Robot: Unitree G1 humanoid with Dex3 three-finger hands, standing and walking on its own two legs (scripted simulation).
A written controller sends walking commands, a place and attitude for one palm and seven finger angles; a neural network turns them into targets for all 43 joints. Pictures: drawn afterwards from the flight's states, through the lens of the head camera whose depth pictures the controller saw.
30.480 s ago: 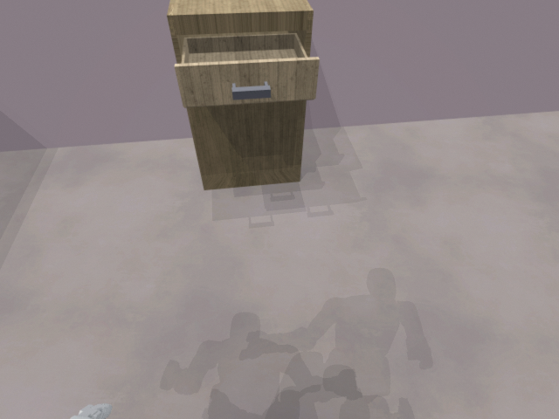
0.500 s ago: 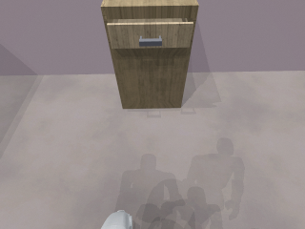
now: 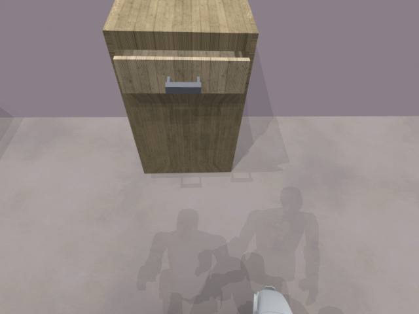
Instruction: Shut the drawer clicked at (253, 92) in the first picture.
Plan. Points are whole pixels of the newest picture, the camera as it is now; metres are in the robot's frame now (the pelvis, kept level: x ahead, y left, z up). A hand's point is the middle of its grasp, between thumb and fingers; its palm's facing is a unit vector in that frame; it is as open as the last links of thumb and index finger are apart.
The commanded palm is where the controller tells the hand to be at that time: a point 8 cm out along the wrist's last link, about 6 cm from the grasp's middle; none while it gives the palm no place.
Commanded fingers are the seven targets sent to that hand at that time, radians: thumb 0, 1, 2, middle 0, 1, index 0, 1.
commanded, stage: take the last steps up to it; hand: left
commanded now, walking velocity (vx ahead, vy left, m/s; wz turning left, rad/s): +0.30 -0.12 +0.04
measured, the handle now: (183, 83) +0.83 +0.13 -0.08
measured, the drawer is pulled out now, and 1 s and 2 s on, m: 0.05 0.05 0.05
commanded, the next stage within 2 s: come to a stop and stand still in 0.34 s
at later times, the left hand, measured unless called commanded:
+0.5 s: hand (176, 302) +0.17 +0.08 -0.19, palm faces +0.10 -0.98 -0.15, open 7.2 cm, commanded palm none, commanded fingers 0.00 0.90 0.90 -0.20 -0.30 -0.20 -0.30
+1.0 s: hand (177, 268) +0.24 +0.09 -0.20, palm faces +0.04 -0.95 -0.30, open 7.3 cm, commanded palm none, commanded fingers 0.00 0.90 0.90 -0.20 -0.30 -0.20 -0.30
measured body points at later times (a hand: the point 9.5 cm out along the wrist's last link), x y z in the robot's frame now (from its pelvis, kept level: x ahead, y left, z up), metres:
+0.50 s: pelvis +0.20 -0.08 -0.01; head +0.23 -0.06 +0.43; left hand +0.17 +0.13 -0.18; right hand +0.30 -0.31 -0.16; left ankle +0.27 +0.01 -0.73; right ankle +0.13 -0.19 -0.75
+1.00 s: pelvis +0.19 -0.12 -0.04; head +0.20 -0.13 +0.41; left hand +0.24 +0.14 -0.17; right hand +0.29 -0.39 -0.18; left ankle +0.28 +0.00 -0.74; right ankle +0.21 -0.28 -0.75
